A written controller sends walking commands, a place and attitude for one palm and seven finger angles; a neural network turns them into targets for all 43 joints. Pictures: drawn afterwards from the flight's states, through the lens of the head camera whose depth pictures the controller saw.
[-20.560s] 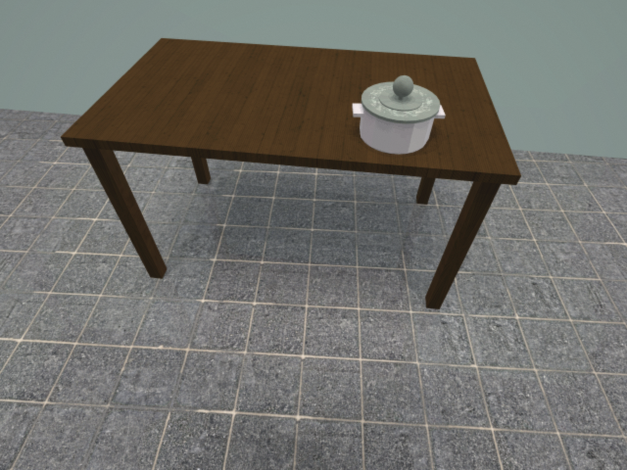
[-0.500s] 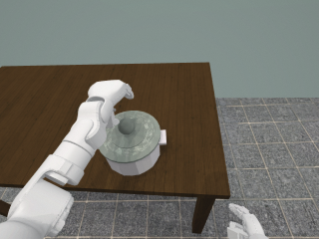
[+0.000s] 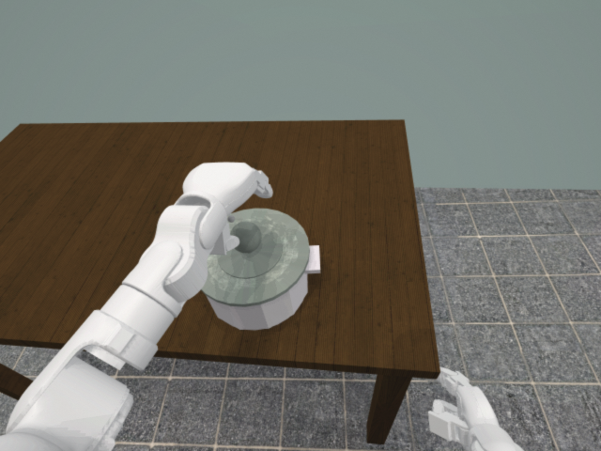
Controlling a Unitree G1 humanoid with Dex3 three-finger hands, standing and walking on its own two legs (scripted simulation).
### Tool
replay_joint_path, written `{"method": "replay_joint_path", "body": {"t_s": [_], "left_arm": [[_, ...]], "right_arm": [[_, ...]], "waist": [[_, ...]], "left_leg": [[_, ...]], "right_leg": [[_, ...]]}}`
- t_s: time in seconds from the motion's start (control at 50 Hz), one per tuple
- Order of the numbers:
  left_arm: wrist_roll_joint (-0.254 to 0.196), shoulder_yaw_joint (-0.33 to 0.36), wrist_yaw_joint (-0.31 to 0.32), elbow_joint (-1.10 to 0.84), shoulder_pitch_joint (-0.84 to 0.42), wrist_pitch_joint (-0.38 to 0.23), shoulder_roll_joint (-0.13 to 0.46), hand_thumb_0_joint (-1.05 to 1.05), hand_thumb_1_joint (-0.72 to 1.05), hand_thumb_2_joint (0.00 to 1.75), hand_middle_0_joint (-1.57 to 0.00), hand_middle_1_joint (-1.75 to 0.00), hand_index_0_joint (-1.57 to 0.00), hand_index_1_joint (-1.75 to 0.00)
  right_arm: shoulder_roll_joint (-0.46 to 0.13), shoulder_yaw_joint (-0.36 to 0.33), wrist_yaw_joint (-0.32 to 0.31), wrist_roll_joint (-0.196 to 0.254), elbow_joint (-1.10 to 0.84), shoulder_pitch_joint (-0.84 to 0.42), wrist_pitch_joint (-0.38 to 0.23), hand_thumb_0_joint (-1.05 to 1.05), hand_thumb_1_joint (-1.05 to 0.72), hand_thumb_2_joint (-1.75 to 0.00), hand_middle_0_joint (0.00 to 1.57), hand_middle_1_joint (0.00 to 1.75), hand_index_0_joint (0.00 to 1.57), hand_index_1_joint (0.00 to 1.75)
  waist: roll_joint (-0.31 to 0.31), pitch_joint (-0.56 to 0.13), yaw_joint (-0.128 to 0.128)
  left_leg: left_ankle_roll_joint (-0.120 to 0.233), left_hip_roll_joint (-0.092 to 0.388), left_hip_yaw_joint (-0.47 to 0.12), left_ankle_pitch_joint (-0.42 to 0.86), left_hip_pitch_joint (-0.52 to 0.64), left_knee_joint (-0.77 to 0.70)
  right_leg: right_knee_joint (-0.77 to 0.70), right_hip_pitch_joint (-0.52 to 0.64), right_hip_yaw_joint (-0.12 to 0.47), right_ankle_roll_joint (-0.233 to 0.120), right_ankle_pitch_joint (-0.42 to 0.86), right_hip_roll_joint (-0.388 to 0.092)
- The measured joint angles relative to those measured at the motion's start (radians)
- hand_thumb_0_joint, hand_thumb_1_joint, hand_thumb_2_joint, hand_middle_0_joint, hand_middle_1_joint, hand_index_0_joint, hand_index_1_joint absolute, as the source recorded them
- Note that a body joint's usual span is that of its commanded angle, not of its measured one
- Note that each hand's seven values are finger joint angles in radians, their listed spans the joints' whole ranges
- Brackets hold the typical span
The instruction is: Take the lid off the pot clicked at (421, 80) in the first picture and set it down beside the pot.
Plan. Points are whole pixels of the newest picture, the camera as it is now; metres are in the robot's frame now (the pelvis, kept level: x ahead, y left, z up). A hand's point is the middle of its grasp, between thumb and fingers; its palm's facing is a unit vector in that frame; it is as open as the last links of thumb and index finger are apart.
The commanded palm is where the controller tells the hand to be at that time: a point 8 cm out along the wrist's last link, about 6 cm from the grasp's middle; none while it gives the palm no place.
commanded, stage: lower the open fingers around the knob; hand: left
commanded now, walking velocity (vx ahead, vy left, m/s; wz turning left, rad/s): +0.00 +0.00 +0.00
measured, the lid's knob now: (245, 237) +0.43 +0.12 +0.04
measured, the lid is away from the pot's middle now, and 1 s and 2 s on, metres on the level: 0.00 0.00 0.00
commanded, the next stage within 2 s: close the fingers and squeeze the knob in 1.14 s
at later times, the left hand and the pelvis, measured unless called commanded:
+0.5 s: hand (234, 246) +0.37 +0.12 +0.08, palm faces -0.27 -0.03 -0.96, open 10.4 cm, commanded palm +0.36 +0.12 +0.15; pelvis -0.01 -0.01 +0.00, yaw +0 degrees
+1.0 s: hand (233, 245) +0.40 +0.13 +0.05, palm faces -0.31 -0.05 -0.95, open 10.4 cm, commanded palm +0.38 +0.13 +0.12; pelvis +0.00 +0.00 +0.00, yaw -1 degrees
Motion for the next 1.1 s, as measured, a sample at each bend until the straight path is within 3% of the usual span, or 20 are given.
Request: {"method": "replay_joint_path", "body": {"t_s": [0.1, 0.18, 0.32, 0.46, 0.58, 0.7, 0.86, 1.1], "left_arm": [[0.006, 0.013, 0.023, 0.068, -0.032, 0.026, -0.024, 0.0, -0.29, 1.35, -0.81, -0.08, -0.81, -0.08], [0.01, 0.003, 0.006, 0.063, -0.003, 0.043, -0.03, 0.0, -0.29, 1.35, -0.81, -0.08, -0.8, -0.08], [0.005, 0.013, 0.021, 0.024, 0.044, -0.026, -0.01, 0.0, -0.29, 1.35, -0.81, -0.08, -0.81, -0.08], [0.009, 0.005, 0.034, 0.058, 0.06, 0.01, -0.021, 0.0, -0.29, 1.35, -0.81, -0.08, -0.8, -0.08], [0.012, 0.009, 0.057, 0.086, 0.052, -0.036, -0.013, 0.0, -0.29, 1.35, -0.8, -0.08, -0.81, -0.08], [0.005, 0.035, 0.067, 0.174, 0.032, -0.025, -0.024, 0.0, -0.29, 1.35, -0.8, -0.08, -0.8, -0.08], [0.018, 0.05, 0.08, 0.212, 0.043, -0.089, -0.028, 0.0, -0.29, 1.35, -0.81, -0.08, -0.8, -0.08], [0.029, 0.044, 0.139, 0.189, 0.064, -0.077, -0.047, 0.0, -0.29, 1.35, -0.81, -0.08, -0.8, -0.08]], "right_arm": [[0.008, 0.01, 0.006, 0.007, 0.003, -0.006, 0.003, 0.01, -0.91, -0.9, 0.2, 0.29, 0.2, 0.3], [0.01, 0.011, 0.011, 0.005, -0.009, -0.005, 0.015, 0.01, -0.91, -0.9, 0.2, 0.29, 0.2, 0.3], [0.003, 0.009, -0.011, -0.002, 0.002, 0.002, 0.007, 0.01, -0.91, -0.9, 0.2, 0.29, 0.2, 0.3], [-0.006, -0.007, -0.002, 0.002, 0.0, 0.015, 0.021, 0.01, -0.91, -0.9, 0.2, 0.29, 0.2, 0.3], [-0.006, -0.004, -0.027, 0.0, 0.019, 0.015, 0.017, 0.01, -0.91, -0.9, 0.2, 0.29, 0.2, 0.3], [0.0, -0.006, -0.028, 0.001, 0.019, 0.033, 0.015, 0.01, -0.91, -0.9, 0.2, 0.29, 0.2, 0.3], [-0.004, -0.012, -0.039, -0.002, 0.025, 0.053, 0.011, 0.01, -0.91, -0.9, 0.2, 0.29, 0.2, 0.3], [-0.005, -0.038, -0.015, -0.004, 0.034, 0.079, 0.012, 0.01, -0.91, -0.9, 0.2, 0.29, 0.2, 0.3]], "waist": [[-0.003, -0.009, 0.006], [-0.002, -0.004, 0.002], [-0.002, -0.004, 0.001], [-0.006, 0.003, 0.0], [-0.007, 0.007, -0.004], [-0.014, 0.005, -0.015], [-0.02, 0.005, -0.027], [-0.012, -0.012, -0.021]], "left_leg": [[-0.006, 0.002, -0.001, 0.004, -0.003, -0.002], [-0.008, 0.005, -0.002, 0.005, -0.007, 0.002], [-0.011, 0.011, 0.0, 0.003, 0.007, 0.001], [-0.015, 0.015, -0.001, 0.009, -0.004, 0.004], [-0.015, 0.016, 0.0, 0.009, -0.004, 0.004], [-0.015, 0.019, 0.005, 0.011, -0.014, 0.0], [-0.009, 0.02, 0.013, -0.001, -0.024, 0.009], [0.003, 0.011, 0.019, -0.016, -0.05, 0.019]], "right_leg": [[0.005, -0.006, -0.001, -0.004, 0.0, 0.002], [0.009, -0.01, -0.002, -0.007, 0.001, 0.005], [0.007, 0.003, 0.0, -0.01, 0.001, 0.011], [0.009, -0.008, -0.001, -0.015, 0.006, 0.015], [0.008, -0.008, 0.0, -0.015, 0.008, 0.016], [0.002, -0.019, 0.005, -0.015, 0.013, 0.019], [-0.002, -0.027, 0.014, -0.009, 0.011, 0.02], [-0.003, -0.048, 0.02, 0.003, 0.004, 0.012]]}}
